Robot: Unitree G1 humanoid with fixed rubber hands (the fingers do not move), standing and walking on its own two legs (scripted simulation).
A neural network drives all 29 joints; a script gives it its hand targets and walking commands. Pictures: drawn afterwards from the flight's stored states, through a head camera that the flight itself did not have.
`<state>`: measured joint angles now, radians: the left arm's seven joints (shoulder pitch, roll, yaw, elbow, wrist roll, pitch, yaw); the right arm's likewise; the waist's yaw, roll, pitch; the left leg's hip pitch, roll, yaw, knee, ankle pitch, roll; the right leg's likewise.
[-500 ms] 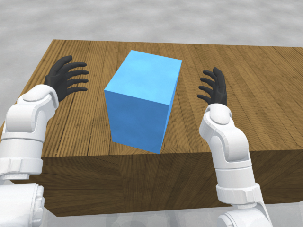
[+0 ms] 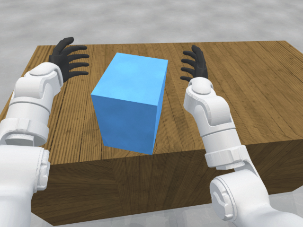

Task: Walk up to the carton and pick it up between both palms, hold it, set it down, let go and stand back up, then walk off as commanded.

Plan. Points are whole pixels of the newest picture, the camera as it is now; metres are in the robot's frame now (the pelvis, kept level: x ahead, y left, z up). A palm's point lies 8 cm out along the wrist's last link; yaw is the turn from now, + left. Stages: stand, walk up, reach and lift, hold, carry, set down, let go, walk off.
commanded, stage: reach and lift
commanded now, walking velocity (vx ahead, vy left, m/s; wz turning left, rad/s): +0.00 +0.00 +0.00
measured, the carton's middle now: (134, 104) +0.47 -0.01 +0.06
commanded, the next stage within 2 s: none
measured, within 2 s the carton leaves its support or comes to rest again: neither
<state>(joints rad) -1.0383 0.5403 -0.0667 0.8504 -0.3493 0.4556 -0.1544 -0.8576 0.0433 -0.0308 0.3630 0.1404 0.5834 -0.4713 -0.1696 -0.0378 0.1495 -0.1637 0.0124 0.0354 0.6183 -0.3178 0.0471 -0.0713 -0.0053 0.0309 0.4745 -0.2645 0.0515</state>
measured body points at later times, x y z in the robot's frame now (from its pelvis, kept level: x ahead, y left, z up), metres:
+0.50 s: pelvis +0.01 +0.00 +0.00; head +0.01 +0.03 +0.45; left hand +0.50 +0.14 +0.17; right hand +0.41 -0.17 +0.18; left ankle +0.02 +0.08 -0.73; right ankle +0.01 -0.17 -0.73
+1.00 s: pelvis +0.03 +0.00 +0.00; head +0.08 +0.03 +0.45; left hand +0.52 +0.12 +0.10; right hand +0.44 -0.16 +0.12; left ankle +0.02 +0.08 -0.73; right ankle +0.01 -0.17 -0.73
